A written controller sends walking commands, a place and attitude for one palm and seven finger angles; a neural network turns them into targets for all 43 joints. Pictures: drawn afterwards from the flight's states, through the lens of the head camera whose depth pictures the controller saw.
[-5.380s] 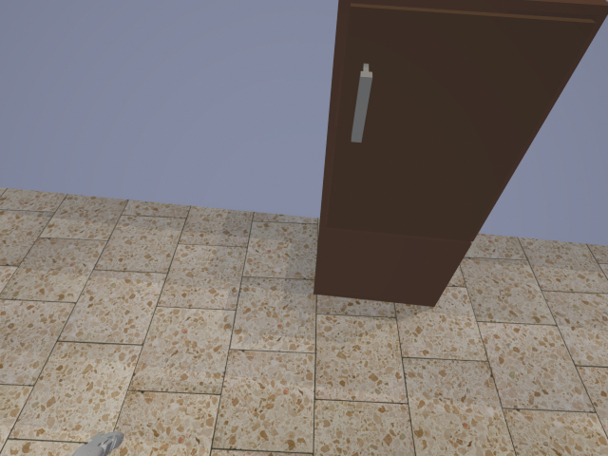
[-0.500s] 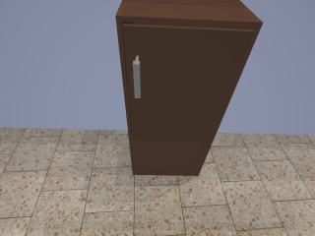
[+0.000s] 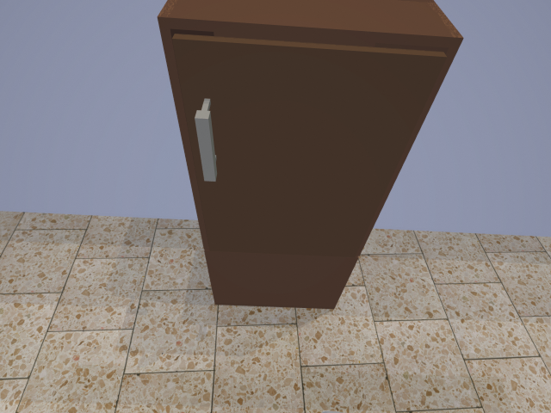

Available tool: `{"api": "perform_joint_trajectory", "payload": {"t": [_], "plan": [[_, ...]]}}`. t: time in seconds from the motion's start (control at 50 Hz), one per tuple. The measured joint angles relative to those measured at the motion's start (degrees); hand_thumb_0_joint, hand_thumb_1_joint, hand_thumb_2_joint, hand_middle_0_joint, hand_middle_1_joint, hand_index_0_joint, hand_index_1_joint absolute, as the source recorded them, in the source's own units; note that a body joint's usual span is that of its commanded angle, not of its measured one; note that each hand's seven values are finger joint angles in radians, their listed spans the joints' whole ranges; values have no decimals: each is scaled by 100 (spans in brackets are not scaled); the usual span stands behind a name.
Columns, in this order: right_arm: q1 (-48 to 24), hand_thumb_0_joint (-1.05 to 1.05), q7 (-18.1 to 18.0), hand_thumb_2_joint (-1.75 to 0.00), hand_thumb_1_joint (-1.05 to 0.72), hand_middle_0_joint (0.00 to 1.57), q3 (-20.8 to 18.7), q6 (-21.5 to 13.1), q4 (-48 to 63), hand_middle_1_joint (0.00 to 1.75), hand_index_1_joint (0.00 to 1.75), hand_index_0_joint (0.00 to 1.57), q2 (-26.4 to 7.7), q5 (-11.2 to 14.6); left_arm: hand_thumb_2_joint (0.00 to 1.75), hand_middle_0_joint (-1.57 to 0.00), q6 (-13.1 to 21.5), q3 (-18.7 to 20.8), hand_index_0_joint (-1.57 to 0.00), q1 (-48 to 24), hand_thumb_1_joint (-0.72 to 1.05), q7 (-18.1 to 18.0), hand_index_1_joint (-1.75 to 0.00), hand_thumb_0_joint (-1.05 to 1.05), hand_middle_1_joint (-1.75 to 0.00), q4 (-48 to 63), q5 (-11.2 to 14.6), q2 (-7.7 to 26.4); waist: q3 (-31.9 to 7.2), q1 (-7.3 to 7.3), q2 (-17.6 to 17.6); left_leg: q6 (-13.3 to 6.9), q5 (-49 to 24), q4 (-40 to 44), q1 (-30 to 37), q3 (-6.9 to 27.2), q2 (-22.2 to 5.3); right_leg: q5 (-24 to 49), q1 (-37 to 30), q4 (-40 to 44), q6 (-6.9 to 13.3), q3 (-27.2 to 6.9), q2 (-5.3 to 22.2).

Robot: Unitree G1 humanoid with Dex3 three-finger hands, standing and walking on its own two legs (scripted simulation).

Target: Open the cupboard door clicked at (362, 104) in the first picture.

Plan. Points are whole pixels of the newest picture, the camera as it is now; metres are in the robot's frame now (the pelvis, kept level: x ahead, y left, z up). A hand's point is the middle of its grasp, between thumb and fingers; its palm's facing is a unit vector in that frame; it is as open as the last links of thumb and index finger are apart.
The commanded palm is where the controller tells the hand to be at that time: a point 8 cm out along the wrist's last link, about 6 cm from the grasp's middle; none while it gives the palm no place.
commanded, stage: come to a stop and stand still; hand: left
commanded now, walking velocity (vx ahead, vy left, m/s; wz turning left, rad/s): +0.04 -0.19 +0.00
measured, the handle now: (208, 141) +0.55 +0.16 +0.08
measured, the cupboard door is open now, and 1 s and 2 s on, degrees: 0 0 0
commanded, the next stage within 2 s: look again from close up in 1.12 s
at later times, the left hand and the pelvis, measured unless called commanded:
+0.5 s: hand out of the picture +0.06 +0.10 -0.17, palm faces +0.11 -0.97 -0.22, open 7.3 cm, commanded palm none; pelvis +0.03 -0.08 +0.00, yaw +3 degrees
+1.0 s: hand out of the picture -0.03 +0.11 -0.17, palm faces +0.07 -0.98 -0.17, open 7.4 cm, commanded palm none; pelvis -0.02 -0.05 +0.00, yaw +2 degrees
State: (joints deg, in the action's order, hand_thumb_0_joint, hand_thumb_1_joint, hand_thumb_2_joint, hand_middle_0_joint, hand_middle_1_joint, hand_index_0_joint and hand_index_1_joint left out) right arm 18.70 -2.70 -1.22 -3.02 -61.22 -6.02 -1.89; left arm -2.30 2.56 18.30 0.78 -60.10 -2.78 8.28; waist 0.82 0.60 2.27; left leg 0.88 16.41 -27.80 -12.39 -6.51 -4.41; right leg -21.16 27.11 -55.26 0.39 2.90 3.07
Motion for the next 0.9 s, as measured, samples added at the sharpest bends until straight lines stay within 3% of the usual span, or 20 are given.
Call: {"api": "perform_joint_trajectory", "payload": {"t": [0.12,0.16,0.2,0.26,0.4,0.5,0.56,0.62,0.68,0.76,0.8,0.86,0.9], "plan": [[-7,0,79,-90,-91,20,-131,173,-17,30,30,21,-135,-24,90,-20,100,121,-19,-335,94,76,-30,3,-30,242,84,296,205,92,-297,355,236,-260,-30,147,-368,619,-428,1949,-98,173,109],[1,0,100,-90,-90,20,-178,249,-37,30,30,21,-244,10,90,-20,218,138,-19,-407,93,48,-30,2,-30,282,72,330,241,63,-376,263,779,-950,-276,274,-419,805,-540,2146,-39,221,58],[-72,1,83,-90,-91,20,-197,376,-63,30,30,21,-401,60,90,-20,291,82,-19,-495,93,-22,-30,2,-30,288,89,237,288,36,-509,77,1404,-1934,-643,545,-252,590,-560,1945,29,325,-1],[-230,1,94,-90,-91,20,-204,430,-63,30,30,20,-522,115,90,-20,364,-18,-19,-502,92,-129,-30,1,-30,275,102,96,264,-14,-463,3,1387,-2697,-972,473,40,585,-778,2169,108,362,-21],[-742,1,164,-90,-91,19,-174,536,219,30,30,20,-472,151,90,-20,297,-60,-20,-574,94,-263,-30,1,-30,323,105,77,325,-155,-180,141,1008,-2422,-1174,274,516,761,-1060,2551,240,457,-27],[-1130,0,225,-90,-91,19,-177,624,467,30,30,20,-420,139,90,-20,228,-35,-20,-541,92,-290,-30,0,-30,345,86,124,399,-293,-55,133,909,-2356,-1241,371,598,846,-1032,2563,226,501,21],[-1249,0,250,-90,-91,19,-163,572,597,30,30,20,-353,155,90,-20,163,-3,-20,-455,91,-274,-30,0,-30,323,67,208,381,-339,75,86,706,-1677,-954,412,543,849,-924,2440,162,465,110],[-1176,0,254,-90,-91,19,-126,432,691,30,30,20,-334,163,90,-20,71,18,-20,-299,91,-247,-30,0,-30,284,101,257,257,-317,50,-25,-25,-420,-325,441,400,729,-748,2102,42,455,136],[-1048,0,219,-90,-91,19,-81,432,668,30,30,20,-227,105,90,-20,-68,39,-20,-309,91,-244,-30,0,-30,224,137,317,250,-314,126,-205,-105,-457,-333,405,510,-236,-562,1458,-21,151,101],[-888,0,149,-90,-92,20,-58,467,584,30,30,20,-172,84,90,-20,-45,25,-20,-239,91,-227,-30,1,-30,202,111,270,134,-312,46,-294,-286,-199,-320,361,574,-359,-528,826,-6,-114,-26],[-851,-1,159,-90,-93,20,-41,467,542,30,30,21,-213,69,90,-20,7,-12,-20,-179,91,-221,-30,0,-30,181,110,211,81,-307,-6,-315,-373,-106,-351,318,609,-302,-748,1063,-25,-129,-30],[-784,0,172,-90,-93,20,-19,442,474,30,30,21,-226,95,90,-20,123,-84,-19,-68,91,-229,-30,0,-30,114,113,130,21,-315,-28,-298,-390,-168,-480,210,655,178,-1291,2135,-41,-181,-27],[-775,-1,143,-90,-94,20,-68,426,404,30,30,21,-284,152,90,-20,173,-161,-19,-42,91,-233,-30,0,-30,-2,122,1,73,-255,-214,-262,-406,-166,-454,241,555,292,-1384,2306,-21,-153,-132]]}}
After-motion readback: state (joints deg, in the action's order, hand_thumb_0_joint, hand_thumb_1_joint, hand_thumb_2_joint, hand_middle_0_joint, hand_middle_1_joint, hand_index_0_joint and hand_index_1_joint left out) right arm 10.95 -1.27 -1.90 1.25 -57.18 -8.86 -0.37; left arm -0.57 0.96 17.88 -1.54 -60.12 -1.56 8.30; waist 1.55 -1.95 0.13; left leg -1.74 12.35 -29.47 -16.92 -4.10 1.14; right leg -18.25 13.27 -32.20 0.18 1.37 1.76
